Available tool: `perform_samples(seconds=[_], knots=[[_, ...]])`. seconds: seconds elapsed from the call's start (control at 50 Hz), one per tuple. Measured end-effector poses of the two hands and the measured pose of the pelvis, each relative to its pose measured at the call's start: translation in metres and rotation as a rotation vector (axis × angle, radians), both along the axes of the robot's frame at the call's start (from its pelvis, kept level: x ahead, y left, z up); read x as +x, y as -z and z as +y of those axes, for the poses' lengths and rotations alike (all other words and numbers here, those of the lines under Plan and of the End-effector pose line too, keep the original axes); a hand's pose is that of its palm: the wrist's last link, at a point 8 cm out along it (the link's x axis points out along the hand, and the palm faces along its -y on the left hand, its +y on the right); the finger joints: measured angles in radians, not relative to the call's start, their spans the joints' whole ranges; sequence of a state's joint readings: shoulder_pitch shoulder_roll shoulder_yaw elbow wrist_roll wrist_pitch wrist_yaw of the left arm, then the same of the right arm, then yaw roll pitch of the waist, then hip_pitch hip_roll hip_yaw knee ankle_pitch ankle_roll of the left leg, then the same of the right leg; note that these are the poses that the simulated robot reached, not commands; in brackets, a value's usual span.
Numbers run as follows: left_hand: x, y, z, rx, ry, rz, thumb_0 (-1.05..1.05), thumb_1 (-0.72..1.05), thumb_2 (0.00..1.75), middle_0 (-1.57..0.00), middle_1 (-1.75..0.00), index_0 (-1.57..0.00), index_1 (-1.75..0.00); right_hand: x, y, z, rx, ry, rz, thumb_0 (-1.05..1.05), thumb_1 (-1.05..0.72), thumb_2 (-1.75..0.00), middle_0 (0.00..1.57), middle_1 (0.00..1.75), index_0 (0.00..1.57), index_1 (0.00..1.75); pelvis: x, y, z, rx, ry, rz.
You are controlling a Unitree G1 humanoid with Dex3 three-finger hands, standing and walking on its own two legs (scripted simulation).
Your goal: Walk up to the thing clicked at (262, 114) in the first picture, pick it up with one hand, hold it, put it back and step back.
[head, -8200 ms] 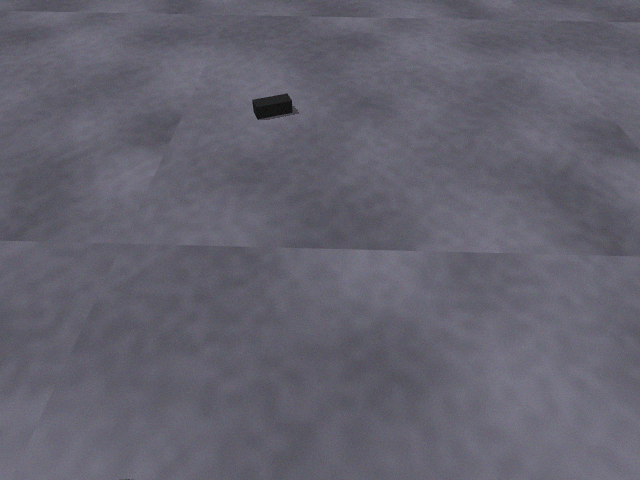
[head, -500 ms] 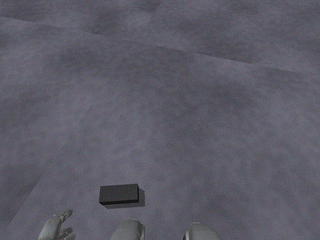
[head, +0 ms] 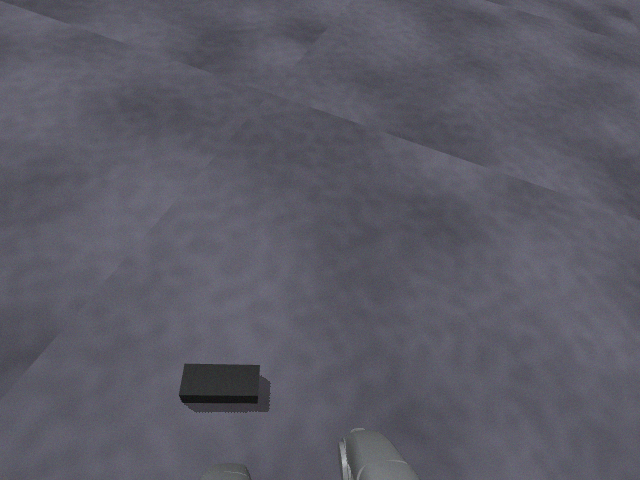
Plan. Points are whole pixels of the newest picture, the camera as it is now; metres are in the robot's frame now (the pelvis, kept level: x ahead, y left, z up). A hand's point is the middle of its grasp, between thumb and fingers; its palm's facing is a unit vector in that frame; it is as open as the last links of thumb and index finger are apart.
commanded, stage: walk up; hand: left
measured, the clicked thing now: (221, 383) +0.42 +0.21 -0.72
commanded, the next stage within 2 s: none
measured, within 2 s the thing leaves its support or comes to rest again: neither
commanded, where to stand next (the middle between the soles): +0.09 -0.03 m, yaw +2 degrees
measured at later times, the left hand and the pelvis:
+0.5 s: hand out of the picture +0.09 +0.25 -0.13, palm faces +0.08 -0.87 -0.48, open 7.4 cm; pelvis +0.00 -0.04 -0.01, yaw +4 degrees
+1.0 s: hand out of the picture +0.10 +0.22 -0.17, palm faces +0.03 -0.93 -0.36, open 7.4 cm; pelvis +0.05 -0.06 -0.02, yaw +4 degrees
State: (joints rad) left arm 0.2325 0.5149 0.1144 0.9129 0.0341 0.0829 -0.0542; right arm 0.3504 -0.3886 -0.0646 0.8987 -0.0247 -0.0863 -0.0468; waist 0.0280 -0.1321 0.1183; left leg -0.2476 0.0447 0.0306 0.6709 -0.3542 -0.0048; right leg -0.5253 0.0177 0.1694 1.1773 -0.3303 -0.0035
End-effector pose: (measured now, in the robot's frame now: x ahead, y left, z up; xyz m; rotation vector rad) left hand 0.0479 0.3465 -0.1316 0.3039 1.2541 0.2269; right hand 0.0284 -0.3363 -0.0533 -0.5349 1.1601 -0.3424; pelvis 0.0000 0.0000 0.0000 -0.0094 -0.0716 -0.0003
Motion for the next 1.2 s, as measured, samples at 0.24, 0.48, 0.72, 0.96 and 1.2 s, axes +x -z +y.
perform_samples(seconds=[0.24,0.48,0.72,0.96,1.2], knots=[[0.014,-0.009,-0.075,0.017,0.038,-0.033,0.01,0.9,0.9,-0.2,-0.3,-0.2,-0.3,0.001,0.029,-0.069,0.057,0.024,0.064,0.01,-0.9,-0.89,0.21,0.3,0.21,0.3,0.014,0.009,-0.051,-0.013,0.001,-0.002],[0.034,-0.045,-0.069,0.142,0.013,-0.194,0.01,0.9,0.9,-0.21,-0.3,-0.21,-0.3,0.059,0.082,-0.016,0.253,-0.091,0.05,0.0,-0.91,-0.89,0.21,0.3,0.21,0.3,0.004,0.012,-0.043,-0.007,-0.064,0.011],[0.009,-0.028,-0.007,0.126,-0.027,-0.08,0.01,0.9,0.9,-0.2,-0.3,-0.2,-0.3,0.038,0.056,0.007,0.184,-0.083,0.009,0.0,-0.9,-0.89,0.21,0.3,0.21,0.3,0.012,0.012,-0.014,0.035,-0.074,0.008],[0.04,-0.001,-0.07,0.017,-0.035,-0.023,0.01,0.9,0.9,-0.2,-0.3,-0.2,-0.3,0.039,0.034,-0.069,0.044,-0.012,0.141,0.01,-0.9,-0.89,0.21,0.3,0.21,0.3,0.047,0.014,-0.053,0.013,-0.062,0.016],[0.068,-0.007,-0.087,0.066,0.022,-0.154,0.01,0.9,0.9,-0.21,-0.3,-0.21,-0.3,0.111,0.079,-0.029,0.178,-0.106,0.035,0.0,-0.91,-0.89,0.21,0.3,0.21,0.3,0.029,0.026,-0.046,-0.002,-0.087,0.028]])
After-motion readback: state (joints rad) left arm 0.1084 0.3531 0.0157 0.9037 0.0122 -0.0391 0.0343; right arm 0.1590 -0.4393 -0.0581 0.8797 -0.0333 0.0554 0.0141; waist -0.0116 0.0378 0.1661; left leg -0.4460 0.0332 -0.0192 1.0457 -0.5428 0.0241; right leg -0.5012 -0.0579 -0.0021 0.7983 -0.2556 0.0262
